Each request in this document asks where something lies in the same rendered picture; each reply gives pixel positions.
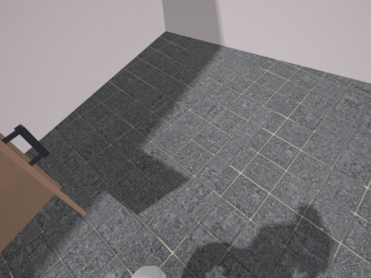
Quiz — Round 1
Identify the cupboard door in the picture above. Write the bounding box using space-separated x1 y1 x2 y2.
0 139 87 216

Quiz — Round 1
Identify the robot left thigh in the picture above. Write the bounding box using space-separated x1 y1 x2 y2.
131 266 166 278

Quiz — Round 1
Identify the handle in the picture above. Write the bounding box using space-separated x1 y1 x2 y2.
1 124 50 166

